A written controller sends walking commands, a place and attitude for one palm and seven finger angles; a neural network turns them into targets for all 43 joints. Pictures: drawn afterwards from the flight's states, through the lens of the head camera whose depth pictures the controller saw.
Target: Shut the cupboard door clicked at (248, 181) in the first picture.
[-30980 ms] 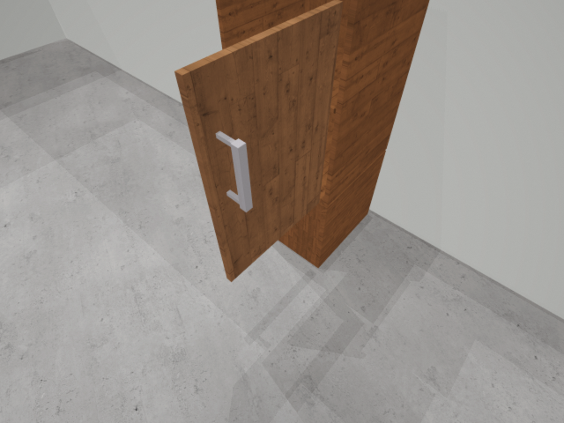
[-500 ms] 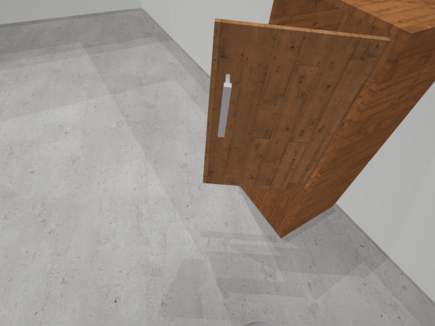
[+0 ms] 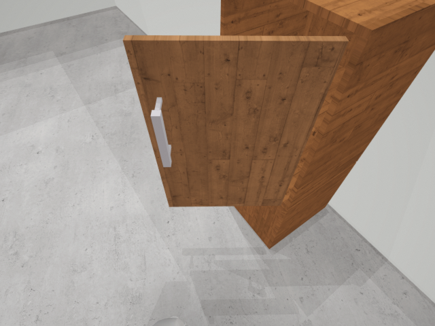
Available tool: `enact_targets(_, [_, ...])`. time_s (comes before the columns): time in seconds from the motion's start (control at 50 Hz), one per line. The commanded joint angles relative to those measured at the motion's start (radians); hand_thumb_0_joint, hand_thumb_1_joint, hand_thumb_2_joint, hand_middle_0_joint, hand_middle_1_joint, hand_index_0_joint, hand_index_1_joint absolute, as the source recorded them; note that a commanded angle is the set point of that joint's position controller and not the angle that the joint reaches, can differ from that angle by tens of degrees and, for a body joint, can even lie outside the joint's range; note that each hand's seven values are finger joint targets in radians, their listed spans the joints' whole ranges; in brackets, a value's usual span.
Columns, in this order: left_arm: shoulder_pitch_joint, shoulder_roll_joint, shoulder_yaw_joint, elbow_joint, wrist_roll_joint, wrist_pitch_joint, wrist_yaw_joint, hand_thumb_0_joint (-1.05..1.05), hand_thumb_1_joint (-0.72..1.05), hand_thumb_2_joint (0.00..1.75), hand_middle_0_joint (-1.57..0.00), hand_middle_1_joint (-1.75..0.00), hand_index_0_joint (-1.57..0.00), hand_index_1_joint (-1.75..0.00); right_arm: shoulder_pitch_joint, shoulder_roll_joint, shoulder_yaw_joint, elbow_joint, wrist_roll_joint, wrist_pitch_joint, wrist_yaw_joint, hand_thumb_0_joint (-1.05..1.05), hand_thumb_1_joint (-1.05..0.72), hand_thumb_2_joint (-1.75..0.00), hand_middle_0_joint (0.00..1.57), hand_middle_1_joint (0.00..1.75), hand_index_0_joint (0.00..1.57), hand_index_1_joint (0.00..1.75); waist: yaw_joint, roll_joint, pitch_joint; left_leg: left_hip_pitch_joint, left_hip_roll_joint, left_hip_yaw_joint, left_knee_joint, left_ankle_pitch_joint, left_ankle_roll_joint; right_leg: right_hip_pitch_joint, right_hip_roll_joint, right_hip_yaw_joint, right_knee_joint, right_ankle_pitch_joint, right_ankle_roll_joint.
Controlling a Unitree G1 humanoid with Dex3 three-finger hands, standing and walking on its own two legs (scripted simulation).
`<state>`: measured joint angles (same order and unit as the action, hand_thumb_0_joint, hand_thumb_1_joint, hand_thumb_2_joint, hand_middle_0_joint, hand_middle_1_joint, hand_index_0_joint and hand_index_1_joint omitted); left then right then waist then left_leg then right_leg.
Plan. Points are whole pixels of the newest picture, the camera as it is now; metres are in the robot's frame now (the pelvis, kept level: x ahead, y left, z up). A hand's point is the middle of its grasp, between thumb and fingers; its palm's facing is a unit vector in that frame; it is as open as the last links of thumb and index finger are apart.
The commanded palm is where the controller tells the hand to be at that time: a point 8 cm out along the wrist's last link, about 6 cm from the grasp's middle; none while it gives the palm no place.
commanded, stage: come to a stop and stand still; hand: left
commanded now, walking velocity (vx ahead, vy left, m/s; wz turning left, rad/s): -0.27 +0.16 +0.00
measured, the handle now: (163, 134) +0.49 +0.14 +0.04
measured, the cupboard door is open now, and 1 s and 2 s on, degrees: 56 56 56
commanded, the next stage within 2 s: look again from close up in 1.86 s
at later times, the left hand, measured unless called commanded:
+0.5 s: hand out of the picture +0.06 +0.19 -0.17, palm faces -0.01 -0.96 -0.28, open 7.4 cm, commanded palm none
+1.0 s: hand out of the picture +0.08 +0.24 -0.17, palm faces -0.10 -0.96 -0.24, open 7.4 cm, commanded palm none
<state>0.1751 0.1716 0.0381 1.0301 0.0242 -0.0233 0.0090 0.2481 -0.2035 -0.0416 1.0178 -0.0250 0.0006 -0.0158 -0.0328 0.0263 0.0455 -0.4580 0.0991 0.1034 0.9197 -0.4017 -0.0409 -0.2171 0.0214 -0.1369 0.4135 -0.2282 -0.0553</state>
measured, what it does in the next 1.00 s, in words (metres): steps on the spot: left foot, then left foot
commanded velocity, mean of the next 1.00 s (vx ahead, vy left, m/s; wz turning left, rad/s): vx -0.08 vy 0.02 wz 0.00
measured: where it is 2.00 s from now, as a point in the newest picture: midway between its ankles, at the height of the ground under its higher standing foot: outside the picture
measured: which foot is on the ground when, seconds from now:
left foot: up 0.00-0.06, down 0.08-0.36, up 0.38-0.58, down 0.60-1.00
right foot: down 0.00-1.00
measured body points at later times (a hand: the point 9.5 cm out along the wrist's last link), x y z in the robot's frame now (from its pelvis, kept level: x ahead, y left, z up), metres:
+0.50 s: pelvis +0.04 +0.00 +0.00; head +0.08 -0.02 +0.44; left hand +0.07 +0.24 -0.15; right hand +0.13 -0.26 -0.15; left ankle +0.01 +0.11 -0.70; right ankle -0.01 -0.09 -0.74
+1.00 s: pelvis +0.02 +0.05 +0.00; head +0.04 +0.05 +0.45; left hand +0.08 +0.29 -0.15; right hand +0.03 -0.19 -0.15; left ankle +0.02 +0.12 -0.74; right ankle -0.01 -0.09 -0.74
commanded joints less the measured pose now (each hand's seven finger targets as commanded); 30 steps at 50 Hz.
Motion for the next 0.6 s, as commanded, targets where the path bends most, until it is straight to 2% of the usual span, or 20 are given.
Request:
enact_targets(0.0, [0.044,0.103,0.009,-0.009,-0.007,-0.021,0.013,0.00,0.90,0.90,-0.20,-0.30,-0.20,-0.30,0.084,0.006,0.017,-0.009,0.005,-0.011,0.000,0.00,-0.90,-0.90,0.20,0.30,0.20,0.30,-0.001,-0.082,-0.071,0.133,-0.019,-0.031,-0.302,0.120,-0.005,0.073,-0.250,0.185,-0.085,0.467,-0.135])
enact_targets(0.02, [0.042,0.107,0.006,-0.005,-0.016,-0.021,0.018,0.00,0.90,0.90,-0.20,-0.30,-0.20,-0.30,0.096,-0.003,0.023,0.002,0.006,-0.013,-0.003,0.00,-0.90,-0.90,0.20,0.30,0.20,0.30,-0.010,-0.057,-0.089,0.199,-0.025,-0.041,-0.412,0.251,-0.004,0.085,-0.234,0.164,-0.036,0.513,-0.104])
enact_targets(0.04, [0.056,0.101,0.001,0.004,-0.021,-0.019,0.021,0.00,0.90,0.90,-0.20,-0.30,-0.20,-0.30,0.098,-0.025,0.022,0.011,0.009,-0.020,-0.005,0.00,-0.90,-0.90,0.20,0.30,0.20,0.30,-0.005,-0.037,-0.113,0.295,0.006,-0.080,-0.488,0.521,0.013,0.060,-0.204,0.144,0.007,0.511,-0.048])
enact_targets(0.06, [0.090,0.083,-0.006,0.004,-0.026,-0.012,0.028,0.00,0.90,0.90,-0.20,-0.30,-0.20,-0.30,0.082,-0.072,0.020,0.006,0.010,-0.026,-0.011,0.00,-0.90,-0.90,0.20,0.30,0.20,0.30,0.017,0.026,-0.133,0.358,0.086,-0.140,-0.465,0.810,0.056,0.038,-0.165,0.131,0.017,0.419,0.008])
enact_targets(0.08, [0.106,0.076,-0.009,0.002,-0.021,0.000,0.038,0.00,0.90,0.90,-0.20,-0.30,-0.20,-0.30,0.066,-0.102,0.012,0.001,0.010,-0.019,-0.017,0.00,-0.90,-0.90,0.20,0.30,0.20,0.30,0.020,0.040,-0.098,0.349,0.126,-0.153,-0.437,0.893,0.089,0.028,-0.139,0.130,-0.001,0.291,0.033])
enact_targets(0.12, [0.115,0.103,-0.007,-0.001,-0.018,0.020,0.042,0.00,0.90,0.90,-0.20,-0.30,-0.20,-0.30,0.017,-0.105,0.009,-0.009,0.022,-0.007,-0.031,0.00,-0.90,-0.90,0.20,0.30,0.20,0.30,0.027,0.149,-0.061,0.341,0.140,-0.176,-0.452,0.996,0.127,0.018,-0.129,0.116,0.023,0.247,0.052])
enact_targets(0.18, [0.122,0.120,0.004,-0.015,-0.015,0.029,0.042,0.00,0.90,0.90,-0.20,-0.30,-0.20,-0.30,0.005,-0.131,-0.012,-0.036,0.018,0.013,-0.036,0.00,-0.90,-0.90,0.20,0.30,0.20,0.30,0.026,0.107,-0.121,0.393,0.142,-0.169,-0.442,1.010,0.132,0.022,-0.124,0.116,0.081,0.254,0.043])
enact_targets(0.22, [0.127,0.125,0.011,-0.035,-0.010,0.032,0.042,0.00,0.90,0.90,-0.20,-0.30,-0.20,-0.30,-0.011,-0.141,-0.023,-0.058,0.015,0.023,-0.034,0.00,-0.90,-0.90,0.20,0.30,0.20,0.30,0.028,0.060,-0.149,0.403,0.141,-0.161,-0.422,0.959,0.133,0.010,-0.125,0.133,0.106,0.275,0.035])
enact_targets(0.28, [0.133,0.138,0.019,-0.059,-0.004,0.036,0.041,0.00,0.90,0.90,-0.20,-0.30,-0.20,-0.30,-0.044,-0.135,-0.032,-0.090,0.013,0.037,-0.028,0.00,-0.90,-0.90,0.20,0.30,0.20,0.30,0.035,-0.028,-0.152,0.314,0.094,-0.139,-0.376,0.688,0.105,0.040,-0.171,0.206,0.071,0.392,-0.005])
enact_targets(0.32, [0.140,0.168,0.024,-0.063,0.004,0.033,0.041,0.00,0.90,0.90,-0.20,-0.30,-0.20,-0.30,-0.047,-0.094,-0.028,-0.102,0.014,0.042,-0.020,0.00,-0.90,-0.90,0.20,0.30,0.20,0.30,0.036,-0.147,-0.136,0.219,-0.015,-0.055,-0.272,0.416,0.050,0.090,-0.291,0.297,0.031,0.675,-0.069])
enact_targets(0.34, [0.145,0.173,0.026,-0.058,0.005,0.031,0.041,0.00,0.90,0.90,-0.20,-0.30,-0.20,-0.30,-0.071,-0.070,-0.023,-0.108,0.014,0.048,-0.016,0.00,-0.90,-0.90,0.20,0.30,0.20,0.30,0.047,-0.213,-0.106,0.132,-0.075,-0.050,-0.186,0.075,0.026,0.123,-0.343,0.333,0.012,0.838,-0.119])
enact_targets(0.36, [0.147,0.171,0.023,-0.052,0.007,0.030,0.041,0.00,0.90,0.90,-0.20,-0.30,-0.20,-0.30,-0.093,-0.063,-0.023,-0.109,0.017,0.055,-0.015,0.00,-0.90,-0.90,0.20,0.30,0.20,0.30,0.057,-0.224,-0.090,0.077,-0.093,-0.077,-0.085,-0.110,0.021,0.127,-0.375,0.338,-0.006,0.899,-0.161])
enact_targets(0.38, [0.130,0.167,0.020,-0.056,0.009,0.031,0.040,0.00,0.90,0.90,-0.20,-0.30,-0.20,-0.30,-0.112,-0.060,-0.023,-0.106,0.018,0.060,-0.015,0.00,-0.90,-0.90,0.20,0.30,0.20,0.30,0.055,-0.209,-0.064,0.059,-0.092,-0.109,-0.006,-0.140,0.019,0.109,-0.363,0.325,-0.014,0.860,-0.179])
enact_targets(0.4, [0.108,0.159,0.020,-0.060,0.009,0.030,0.041,0.00,0.90,0.90,-0.20,-0.30,-0.20,-0.30,-0.106,-0.054,-0.020,-0.100,0.021,0.060,-0.015,0.00,-0.90,-0.90,0.20,0.30,0.20,0.30,0.042,-0.175,-0.056,0.050,-0.086,-0.116,0.013,-0.133,0.017,0.112,-0.348,0.305,-0.011,0.828,-0.182])
enact_targets(0.42, [0.160,0.169,0.009,-0.123,0.007,0.013,0.079,0.00,0.90,0.90,-0.20,-0.30,-0.20,-0.30,-0.139,-0.074,-0.025,-0.192,0.024,0.025,-0.014,0.00,-0.90,-0.90,0.20,0.30,0.20,0.30,0.029,-0.145,-0.109,-0.038,-0.135,-0.057,-0.031,-0.191,0.013,0.231,-0.271,0.408,0.035,1.270,-0.091])
enact_targets(0.44, [0.186,0.220,0.020,-0.151,0.006,-0.009,0.072,0.00,0.90,0.90,-0.20,-0.30,-0.20,-0.30,-0.151,-0.057,-0.025,-0.200,0.025,0.018,0.006,0.00,-0.90,-0.90,0.20,0.30,0.20,0.30,0.055,-0.175,-0.132,-0.067,-0.108,-0.080,-0.025,-0.031,0.047,0.292,-0.279,0.311,0.129,1.210,-0.073])
enact_targets(0.5, [0.165,0.220,0.024,-0.187,0.008,-0.012,0.067,0.00,0.90,0.90,-0.20,-0.30,-0.20,-0.30,-0.121,-0.039,-0.008,-0.234,0.028,0.013,0.014,0.00,-0.90,-0.90,0.20,0.30,0.20,0.30,0.050,-0.057,-0.173,0.053,-0.125,-0.063,-0.196,0.012,0.055,0.241,-0.259,0.263,0.129,0.873,-0.107])
enact_targets(0.54, [0.125,0.204,0.007,-0.192,0.000,-0.002,0.062,0.00,0.90,0.90,-0.20,-0.30,-0.20,-0.30,-0.035,-0.038,-0.001,-0.210,0.024,0.011,0.011,0.00,-0.90,-0.90,0.20,0.30,0.20,0.30,0.008,-0.132,-0.129,0.202,-0.123,-0.061,-0.385,0.138,0.060,0.101,-0.208,0.224,0.133,0.618,-0.059])
enact_targets(0.56, [0.113,0.186,-0.001,-0.195,-0.006,0.001,0.059,0.00,0.90,0.90,-0.20,-0.30,-0.20,-0.30,0.000,-0.062,-0.002,-0.197,0.020,0.007,0.010,0.00,-0.90,-0.90,0.20,0.30,0.20,0.30,0.000,-0.118,-0.112,0.281,-0.089,-0.089,-0.446,0.236,0.070,0.028,-0.176,0.214,0.140,0.462,-0.025])
enact_targets(0.58, [0.115,0.166,-0.005,-0.197,-0.011,0.008,0.055,0.00,0.90,0.90,-0.20,-0.30,-0.20,-0.30,0.005,-0.101,-0.005,-0.194,0.015,0.002,0.009,0.00,-0.90,-0.90,0.20,0.30,0.20,0.30,0.014,-0.038,-0.096,0.308,-0.011,-0.149,-0.441,0.372,0.093,-0.041,-0.136,0.191,0.116,0.242,0.011])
